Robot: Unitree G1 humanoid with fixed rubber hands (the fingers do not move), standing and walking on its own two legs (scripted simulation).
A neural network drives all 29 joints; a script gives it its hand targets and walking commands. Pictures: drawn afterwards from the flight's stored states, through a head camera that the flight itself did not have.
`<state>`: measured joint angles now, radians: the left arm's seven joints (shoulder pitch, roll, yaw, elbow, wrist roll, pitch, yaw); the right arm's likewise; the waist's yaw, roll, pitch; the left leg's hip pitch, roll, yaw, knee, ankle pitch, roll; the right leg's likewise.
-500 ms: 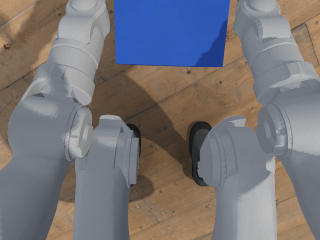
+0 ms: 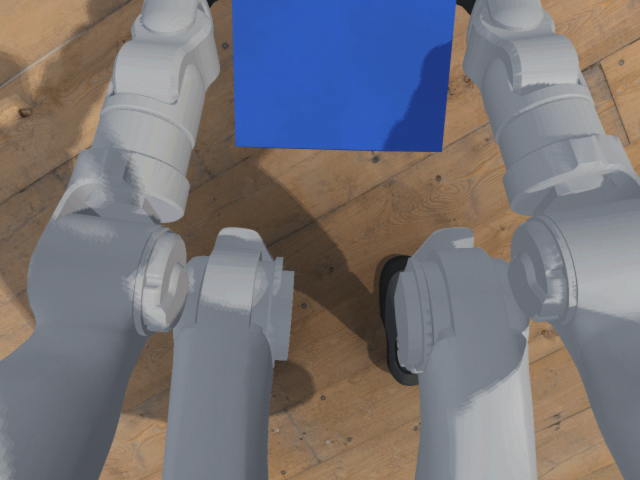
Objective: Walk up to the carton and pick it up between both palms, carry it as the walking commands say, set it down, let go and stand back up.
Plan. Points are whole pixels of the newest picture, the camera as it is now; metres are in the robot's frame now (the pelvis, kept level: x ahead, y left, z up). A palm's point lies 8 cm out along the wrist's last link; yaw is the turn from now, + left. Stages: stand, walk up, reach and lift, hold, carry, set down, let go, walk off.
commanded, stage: reach and lift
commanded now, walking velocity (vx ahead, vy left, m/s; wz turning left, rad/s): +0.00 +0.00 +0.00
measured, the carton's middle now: (336, 34) +0.53 +0.00 -0.22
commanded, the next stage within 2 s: none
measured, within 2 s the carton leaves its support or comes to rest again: leaves its support in 0.02 s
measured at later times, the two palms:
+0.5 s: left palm out of the picture +0.54 +0.12 -0.09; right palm out of the picture +0.54 -0.14 -0.10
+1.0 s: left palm out of the picture +0.52 +0.13 -0.03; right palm out of the picture +0.53 -0.13 -0.03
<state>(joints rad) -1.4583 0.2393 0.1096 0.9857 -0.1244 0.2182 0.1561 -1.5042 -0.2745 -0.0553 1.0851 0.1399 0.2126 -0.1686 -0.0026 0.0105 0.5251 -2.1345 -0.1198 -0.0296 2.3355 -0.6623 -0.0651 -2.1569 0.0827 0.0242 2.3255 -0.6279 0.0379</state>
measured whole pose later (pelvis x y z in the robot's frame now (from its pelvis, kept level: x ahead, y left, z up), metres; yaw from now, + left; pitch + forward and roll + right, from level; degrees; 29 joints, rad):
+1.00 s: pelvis -0.03 +0.00 +0.08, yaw +0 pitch +24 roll +1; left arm -1.34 0.09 0.36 0.60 0.04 0.37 0.17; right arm -1.42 -0.15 -0.28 0.75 -0.03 0.38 -0.19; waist 0.01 0.00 0.52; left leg -1.90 -0.11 -0.04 2.07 -0.58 -0.06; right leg -1.93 0.09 0.04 2.06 -0.55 0.04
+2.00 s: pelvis -0.05 +0.00 +0.17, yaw -1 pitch +16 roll +0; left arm -1.23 0.03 0.38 0.52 0.10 0.46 0.16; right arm -1.30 -0.10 -0.30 0.66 -0.07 0.48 -0.16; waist 0.00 0.00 0.52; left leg -1.54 -0.09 -0.05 1.76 -0.50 -0.05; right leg -1.56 0.09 0.06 1.74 -0.47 0.03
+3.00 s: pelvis -0.04 +0.00 +0.28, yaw -1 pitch +6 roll +0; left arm -1.01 -0.03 0.35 0.48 0.11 0.47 0.16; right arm -1.09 -0.05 -0.26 0.63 -0.09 0.47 -0.15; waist 0.01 0.01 0.52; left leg -1.04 -0.08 -0.08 1.35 -0.41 -0.03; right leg -1.05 0.08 0.07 1.33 -0.38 0.03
